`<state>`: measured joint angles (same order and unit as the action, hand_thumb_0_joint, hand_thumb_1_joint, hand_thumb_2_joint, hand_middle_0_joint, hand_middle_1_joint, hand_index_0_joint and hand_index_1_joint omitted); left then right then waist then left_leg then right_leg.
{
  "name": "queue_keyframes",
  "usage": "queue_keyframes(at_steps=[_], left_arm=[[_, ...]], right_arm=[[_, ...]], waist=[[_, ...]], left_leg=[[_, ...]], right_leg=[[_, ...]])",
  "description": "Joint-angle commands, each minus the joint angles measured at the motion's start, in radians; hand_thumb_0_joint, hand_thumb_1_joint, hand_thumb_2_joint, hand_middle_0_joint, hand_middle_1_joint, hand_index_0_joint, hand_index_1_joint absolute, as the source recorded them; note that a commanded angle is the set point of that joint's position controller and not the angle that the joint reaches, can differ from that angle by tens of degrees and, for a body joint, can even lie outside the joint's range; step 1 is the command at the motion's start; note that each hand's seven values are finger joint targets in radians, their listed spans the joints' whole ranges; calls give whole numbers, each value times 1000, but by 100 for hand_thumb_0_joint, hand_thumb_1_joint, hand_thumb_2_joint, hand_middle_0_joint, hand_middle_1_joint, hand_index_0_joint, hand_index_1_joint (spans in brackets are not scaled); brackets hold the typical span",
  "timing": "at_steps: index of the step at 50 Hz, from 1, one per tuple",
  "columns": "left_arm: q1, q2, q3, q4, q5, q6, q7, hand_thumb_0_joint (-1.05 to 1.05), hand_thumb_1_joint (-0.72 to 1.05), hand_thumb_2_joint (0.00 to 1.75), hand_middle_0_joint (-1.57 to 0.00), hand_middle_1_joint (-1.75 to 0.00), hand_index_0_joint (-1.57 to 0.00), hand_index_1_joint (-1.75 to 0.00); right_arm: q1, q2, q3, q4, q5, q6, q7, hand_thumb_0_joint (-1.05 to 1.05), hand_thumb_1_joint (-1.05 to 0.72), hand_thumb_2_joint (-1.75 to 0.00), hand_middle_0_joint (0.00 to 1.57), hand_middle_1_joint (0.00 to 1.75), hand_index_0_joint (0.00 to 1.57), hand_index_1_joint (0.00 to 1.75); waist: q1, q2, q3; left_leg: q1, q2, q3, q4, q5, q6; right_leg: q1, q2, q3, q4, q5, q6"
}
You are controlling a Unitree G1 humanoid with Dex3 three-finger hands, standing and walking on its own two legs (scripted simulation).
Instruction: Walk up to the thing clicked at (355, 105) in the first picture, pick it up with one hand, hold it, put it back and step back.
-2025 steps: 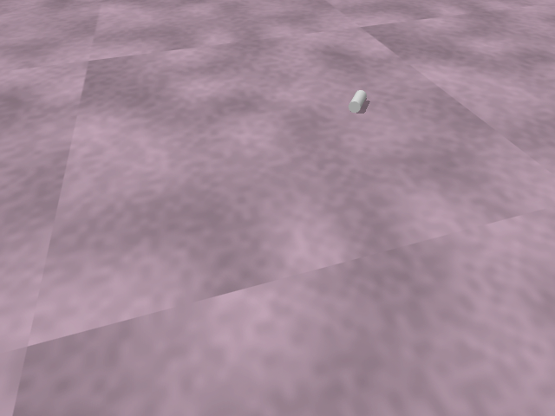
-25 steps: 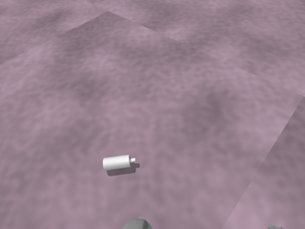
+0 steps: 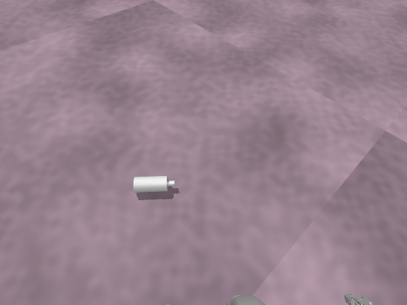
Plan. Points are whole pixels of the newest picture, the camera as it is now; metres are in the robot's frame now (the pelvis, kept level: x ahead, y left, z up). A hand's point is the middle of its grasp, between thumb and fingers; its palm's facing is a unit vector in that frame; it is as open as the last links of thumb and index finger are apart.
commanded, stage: step back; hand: left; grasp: from above
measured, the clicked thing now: (154, 184) +0.78 +0.26 -0.72
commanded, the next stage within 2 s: stand in 1.92 s
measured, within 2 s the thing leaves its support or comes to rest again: neither
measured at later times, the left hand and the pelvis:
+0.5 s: hand out of the picture -0.06 +0.25 -0.15, palm faces +0.05 -0.90 -0.43, open 7.4 cm; pelvis -0.18 -0.03 -0.02, yaw +4 degrees
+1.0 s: hand out of the picture -0.28 +0.22 -0.14, palm faces +0.03 -0.91 -0.41, open 7.4 cm; pelvis -0.32 -0.05 +0.00, yaw +1 degrees
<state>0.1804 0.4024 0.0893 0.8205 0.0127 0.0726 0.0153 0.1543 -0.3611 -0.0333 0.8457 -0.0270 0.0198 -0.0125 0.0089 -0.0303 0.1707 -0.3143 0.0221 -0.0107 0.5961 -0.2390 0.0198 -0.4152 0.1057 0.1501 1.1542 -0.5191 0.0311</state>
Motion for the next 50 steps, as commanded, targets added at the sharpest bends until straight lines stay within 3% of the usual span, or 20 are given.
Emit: queue_keyframes(at_steps=[1,6,7,8,9,12,19,23,24,25,26,29,31,35,39,41,42,43,45,50], left_arm=[[-2,150,44,-84,5,-36,4,0,90,90,-20,-30,-20,-30],[162,172,53,14,25,-58,0,0,90,90,-20,-30,-20,-30],[155,253,74,-4,38,-64,-3,0,90,90,-20,-30,-20,-30],[47,374,95,-46,34,-55,-4,0,90,90,-20,-30,-20,-30],[-26,361,92,-83,29,-64,2,0,90,90,-20,-30,-20,-30],[-124,226,61,-99,31,-66,14,0,90,90,-20,-30,-20,-30],[7,228,56,-104,29,-52,30,0,90,90,-20,-30,-20,-30],[-56,231,35,-116,6,-31,23,0,90,90,-20,-30,-20,-30],[-37,193,22,-117,5,-27,22,0,90,90,-20,-30,-20,-30],[-65,160,9,-141,0,-31,25,0,90,90,-20,-30,-20,-30],[-148,204,38,-135,13,-30,40,0,90,90,-20,-30,-20,-30],[-42,182,38,-63,-12,-21,35,0,90,90,-20,-30,-20,-30],[11,187,42,-41,-7,-27,29,0,90,90,-20,-30,-20,-30],[-28,163,26,-46,10,-55,10,0,90,90,-20,-30,-20,-30],[101,138,19,54,20,-88,8,0,90,90,-20,-30,-20,-30],[83,250,55,54,42,-104,11,0,90,90,-20,-30,-20,-30],[0,350,70,22,38,-99,10,0,90,90,-20,-30,-20,-30],[-58,332,66,3,37,-105,8,0,90,90,-20,-30,-20,-30],[-98,229,39,12,26,-116,10,0,90,90,-20,-30,-20,-30],[-11,238,48,42,37,-119,-6,0,90,90,-20,-30,-20,-30]], right_arm=[[17,-286,-92,-81,-8,-14,-22,0,-90,-90,20,30,20,30],[-40,-271,-80,-91,12,17,-9,0,-90,-90,20,30,20,30],[-32,-213,-65,-106,19,18,-6,0,-90,-90,20,30,20,30],[-81,-202,-73,-115,20,21,-25,0,-90,-90,20,30,20,30],[-67,-250,-87,-106,18,27,-27,0,-90,-90,20,30,20,30],[32,-226,-72,-52,29,15,-23,0,-90,-90,20,30,20,30],[17,-200,-61,-76,7,9,-20,0,-90,-90,20,30,20,30],[166,-216,-83,-7,0,8,-11,0,-90,-90,20,30,20,30],[150,-252,-96,-11,-16,7,-8,0,-90,-90,20,30,20,30],[79,-373,-113,-38,-17,12,4,0,-90,-90,20,30,20,30],[49,-416,-124,-56,-18,10,9,0,-90,-90,20,30,20,30],[-56,-287,-77,-67,-24,-3,-10,0,-90,-90,20,30,20,30],[-79,-263,-73,-73,-16,-1,-11,0,-90,-90,20,30,20,30],[37,-263,-85,-45,-15,-4,-7,0,-90,-90,20,30,20,30],[-23,-276,-82,-38,-10,15,3,0,-90,-90,20,30,20,30],[17,-173,-50,-40,-2,11,10,0,-90,-90,20,30,20,30],[-73,-201,-63,-54,-4,12,-7,0,-90,-90,20,30,20,30],[-74,-244,-79,-36,-1,13,-4,0,-90,-90,20,30,20,30],[-17,-215,-69,15,16,-3,2,0,-90,-90,20,30,20,30],[-20,-206,-64,27,-4,-27,18,0,-90,-90,20,30,20,30]], waist=[[-38,218,-201],[27,165,-262],[26,-73,-217],[64,-293,-161],[33,-238,-101],[-33,-103,-110],[57,-163,-184],[-28,-134,-253],[-22,-13,-235],[-21,287,-202],[-76,293,-175],[23,105,-157],[39,147,-154],[-46,181,-218],[18,201,-229],[5,-85,-176],[57,-179,-123],[34,-118,-43],[-10,-20,-42],[54,-132,-67]], left_leg=[[195,247,-230,-124,379,225],[-20,143,-172,2,118,89],[-228,-15,-131,167,-126,22],[-193,-124,-92,432,-381,-22],[-154,-80,-203,596,-367,-30],[-167,-144,-156,615,-225,-26],[-143,-73,-67,246,-306,-41],[115,-54,5,-158,-41,5],[165,49,-165,-212,-2,38],[140,290,-470,-276,104,172],[-52,385,-576,-319,140,292],[-18,222,-279,-190,403,196],[26,204,-226,-163,387,204],[241,204,-262,-170,86,207],[92,192,-208,-102,2,149],[-253,4,-90,141,-196,20],[-167,-27,-119,255,-342,-23],[-105,-18,-184,365,-301,-31],[-137,-65,-168,344,-170,-22],[-138,-36,-91,154,-211,-35]], right_leg=[[8,-70,-55,-255,-16,3],[313,-105,-91,-735,279,-57],[330,-279,210,-785,217,-118],[46,-511,427,-883,226,-307],[-80,-553,461,-905,222,-334],[52,-329,80,-721,529,-205],[328,-374,94,-636,709,-235],[205,-330,50,-543,578,-159],[73,-266,10,-464,405,-106],[-113,-72,-164,-273,34,-48],[-26,-51,-61,-36,-155,-33],[-55,2,44,191,-24,-53],[-45,-19,5,132,0,-33],[-30,-67,-61,-278,-20,-4],[265,-67,-152,-817,182,-54],[398,-290,272,-874,75,-127],[72,-497,432,-915,-68,-275],[-50,-502,430,-926,-108,-292],[79,-331,169,-842,140,-191],[204,-325,160,-863,-108,-187]])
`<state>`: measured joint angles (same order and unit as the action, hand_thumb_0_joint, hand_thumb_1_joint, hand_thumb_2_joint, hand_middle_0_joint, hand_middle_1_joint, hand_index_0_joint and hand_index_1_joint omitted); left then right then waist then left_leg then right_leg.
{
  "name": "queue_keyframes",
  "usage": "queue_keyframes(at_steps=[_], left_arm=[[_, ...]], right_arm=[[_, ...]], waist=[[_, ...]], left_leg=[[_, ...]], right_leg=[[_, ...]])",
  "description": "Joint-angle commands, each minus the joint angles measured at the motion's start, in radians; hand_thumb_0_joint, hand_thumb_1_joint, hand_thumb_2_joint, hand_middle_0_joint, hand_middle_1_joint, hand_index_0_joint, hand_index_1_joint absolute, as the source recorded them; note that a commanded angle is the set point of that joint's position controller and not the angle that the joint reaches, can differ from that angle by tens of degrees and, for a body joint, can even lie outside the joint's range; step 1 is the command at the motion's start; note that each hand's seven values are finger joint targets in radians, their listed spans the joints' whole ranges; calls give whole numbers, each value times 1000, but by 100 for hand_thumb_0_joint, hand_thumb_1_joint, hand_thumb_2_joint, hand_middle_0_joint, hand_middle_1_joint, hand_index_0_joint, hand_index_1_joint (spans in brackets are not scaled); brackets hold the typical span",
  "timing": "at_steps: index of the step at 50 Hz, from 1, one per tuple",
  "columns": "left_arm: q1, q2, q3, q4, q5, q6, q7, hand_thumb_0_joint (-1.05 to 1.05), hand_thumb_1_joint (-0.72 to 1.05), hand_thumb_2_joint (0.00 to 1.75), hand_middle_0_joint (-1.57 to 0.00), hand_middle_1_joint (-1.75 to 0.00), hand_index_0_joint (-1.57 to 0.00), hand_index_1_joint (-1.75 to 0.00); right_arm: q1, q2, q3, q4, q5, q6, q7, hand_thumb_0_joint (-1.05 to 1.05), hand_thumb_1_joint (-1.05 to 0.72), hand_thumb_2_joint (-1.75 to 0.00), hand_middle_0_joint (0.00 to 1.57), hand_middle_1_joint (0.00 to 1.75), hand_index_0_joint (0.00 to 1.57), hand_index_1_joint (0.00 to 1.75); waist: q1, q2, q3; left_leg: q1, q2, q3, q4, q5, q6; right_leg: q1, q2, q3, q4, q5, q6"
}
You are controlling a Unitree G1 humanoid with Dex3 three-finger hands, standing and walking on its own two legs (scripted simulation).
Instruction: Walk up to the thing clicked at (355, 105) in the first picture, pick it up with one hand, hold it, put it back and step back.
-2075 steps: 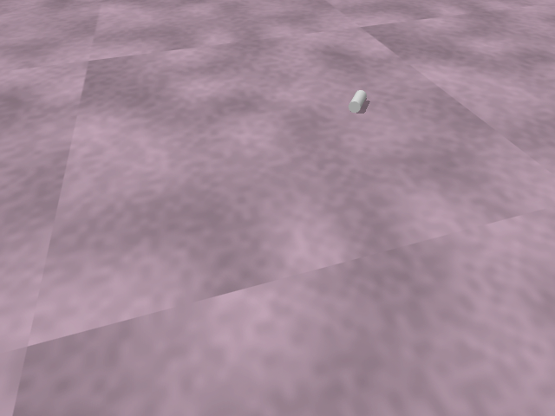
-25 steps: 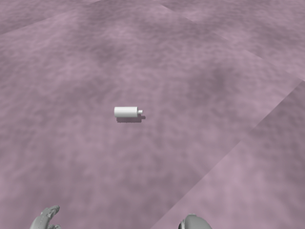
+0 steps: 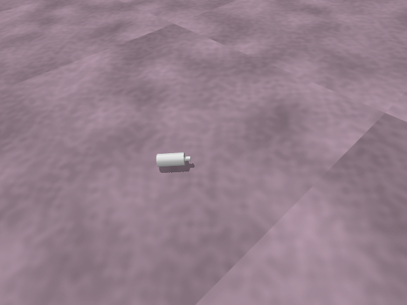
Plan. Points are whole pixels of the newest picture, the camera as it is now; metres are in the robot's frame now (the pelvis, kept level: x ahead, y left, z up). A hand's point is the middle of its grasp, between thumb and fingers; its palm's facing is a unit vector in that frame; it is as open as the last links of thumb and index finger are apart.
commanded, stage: step back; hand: left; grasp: from above
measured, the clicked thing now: (174, 159) +1.10 +0.29 -0.72
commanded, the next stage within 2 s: stand in 0.92 s
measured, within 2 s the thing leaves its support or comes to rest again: neither
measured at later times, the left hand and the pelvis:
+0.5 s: hand out of the picture +0.09 +0.27 -0.14, palm faces +0.05 -0.92 -0.38, open 7.4 cm; pelvis +0.01 +0.00 +0.00, yaw +2 degrees
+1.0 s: hand out of the picture +0.13 +0.28 -0.14, palm faces +0.04 -0.93 -0.35, open 7.4 cm; pelvis +0.05 +0.02 +0.01, yaw +2 degrees
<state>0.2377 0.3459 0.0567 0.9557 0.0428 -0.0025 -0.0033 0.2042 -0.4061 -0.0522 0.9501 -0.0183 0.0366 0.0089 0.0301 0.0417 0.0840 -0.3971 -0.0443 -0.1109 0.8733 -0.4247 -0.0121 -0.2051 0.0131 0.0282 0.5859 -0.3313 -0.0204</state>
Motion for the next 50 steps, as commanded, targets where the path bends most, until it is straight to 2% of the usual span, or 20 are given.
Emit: queue_keyframes(at_steps=[1,4,5,6,7,8,10,15,18,19,20,21,26,29,30,31,32,37,40,50], left_arm=[[-64,297,80,-90,6,-41,10,0,90,90,-20,-30,-20,-30],[-102,284,59,-97,-3,-19,0,0,90,90,-20,-30,-20,-30],[-89,249,43,-97,-2,-16,-3,0,90,90,-20,-30,-20,-30],[-99,195,25,-105,-16,-18,-5,0,90,90,-20,-30,-20,-30],[-134,206,32,-97,-29,-14,-2,0,90,90,-20,-30,-20,-30],[-159,262,47,-100,-16,-15,0,0,90,90,-20,-30,-20,-30],[-117,242,46,-87,-23,-22,-4,0,90,90,-20,-30,-20,-30],[-73,225,52,-52,-17,-32,-13,0,90,90,-20,-30,-20,-30],[0,214,55,-9,-9,-48,6,0,90,90,-20,-30,-20,-30],[18,272,74,-7,3,-56,16,0,90,90,-20,-30,-20,-30],[-15,352,82,-21,-2,-57,17,0,90,90,-20,-30,-20,-30],[-87,367,85,-50,-2,-56,10,0,90,90,-20,-30,-20,-30],[-143,287,52,-49,-17,-59,12,0,90,90,-20,-30,-20,-30],[-175,261,34,-53,-24,-41,7,0,90,90,-20,-30,-20,-30],[-171,231,19,-59,-30,-37,7,0,90,90,-20,-30,-20,-30],[-149,195,9,-57,-44,-31,7,0,90,90,-20,-30,-20,-30],[-152,217,18,-33,-50,-24,10,0,90,90,-20,-30,-20,-30],[-143,239,17,17,-40,-40,13,0,90,90,-20,-30,-20,-30],[-164,233,15,31,-40,-40,16,0,90,90,-20,-30,-20,-30],[-187,206,-13,89,-39,-38,17,0,90,90,-20,-30,-20,-30]], right_arm=[[-80,-157,-46,-77,-15,-52,0,0,-90,-90,20,30,20,30],[-1,-147,-54,-29,-14,-73,-1,0,-90,-90,20,30,20,30],[27,-155,-64,-16,-19,-81,-8,0,-90,-90,20,30,20,30],[49,-207,-75,-14,-25,-85,-13,0,-90,-90,20,30,20,30],[48,-267,-79,-16,-26,-88,-12,0,-90,-90,20,30,20,30],[47,-289,-89,-24,-23,-90,-11,0,-90,-90,20,30,20,30],[13,-244,-72,-36,-25,-101,-15,0,-90,-90,20,30,20,30],[-9,-227,-74,-46,-26,-86,-10,0,-90,-90,20,30,20,30],[-66,-153,-44,-63,-1,-67,-10,0,-90,-90,20,30,20,30],[-49,-91,-23,-73,9,-68,-13,0,-90,-90,20,30,20,30],[-56,-91,-22,-76,6,-63,-23,0,-90,-90,20,30,20,30],[-28,-155,-42,-49,-4,-63,-29,0,-90,-90,20,30,20,30],[17,-130,-33,6,-3,-74,-14,0,-90,-90,20,30,20,30],[24,-123,-42,33,-13,-79,-16,0,-90,-90,20,30,20,30],[22,-149,-49,34,-17,-82,-21,0,-90,-90,20,30,20,30],[-30,-185,-46,18,-18,-87,-25,0,-90,-90,20,30,20,30],[-81,-229,-47,12,-6,-85,-20,0,-90,-90,20,30,20,30],[-146,-168,-20,42,-1,-83,-21,0,-90,-90,20,30,20,30],[-131,-157,-21,65,4,-80,-24,0,-90,-90,20,30,20,30],[-195,-141,-6,92,16,-76,-18,0,-90,-90,20,30,20,30]], waist=[[35,-217,24],[-20,-190,-17],[-34,-143,-44],[-51,16,-76],[-58,95,-64],[-73,50,-23],[-36,55,4],[-39,135,-40],[32,43,-86],[37,-124,-107],[38,-227,-80],[14,-177,-33],[-15,-205,-50],[-52,-167,-76],[-51,-114,-103],[-23,-2,-124],[-11,37,-113],[-5,61,-125],[-20,18,-193],[-31,-50,-154]], left_leg=[[-30,28,42,-191,-49,-1],[213,-4,121,-462,62,13],[321,19,70,-499,105,23],[385,181,-200,-568,-26,80],[287,327,-425,-653,-287,180],[204,371,-467,-678,-313,238],[245,314,-352,-625,-109,218],[161,246,-179,-548,71,183],[15,173,-55,-344,208,96],[-101,80,-3,-177,189,40],[-149,-8,39,-74,-110,21],[-79,51,17,24,-173,7],[57,73,77,-189,-4,10],[238,46,123,-441,236,20],[303,103,43,-458,347,33],[267,233,-126,-506,353,78],[154,295,-180,-505,313,158],[171,181,-15,-459,487,53],[265,175,21,-427,625,50],[353,183,26,-499,622,41]], right_leg=[[0,-236,275,-295,-282,-141],[-83,-192,167,-194,-154,-114],[-141,-162,121,-108,-80,-86],[-263,-85,45,11,-96,-30],[-282,-8,-33,162,-194,-4],[-263,-35,26,279,-225,-9],[-295,-65,53,285,-176,-12],[-108,-27,-37,76,-120,3],[182,-13,-36,-203,96,-10],[263,-154,201,-269,73,-43],[162,-345,426,-343,-86,-152],[27,-436,481,-328,-91,-244],[9,-262,160,-206,282,-139],[-64,-202,64,-95,343,-83],[-102,-172,46,-45,327,-45],[-109,-93,2,-12,180,-1],[-13,-45,-19,0,-20,8],[101,-109,23,-125,274,-9],[119,-125,17,-133,369,-11],[123,-143,24,-240,457,8]])
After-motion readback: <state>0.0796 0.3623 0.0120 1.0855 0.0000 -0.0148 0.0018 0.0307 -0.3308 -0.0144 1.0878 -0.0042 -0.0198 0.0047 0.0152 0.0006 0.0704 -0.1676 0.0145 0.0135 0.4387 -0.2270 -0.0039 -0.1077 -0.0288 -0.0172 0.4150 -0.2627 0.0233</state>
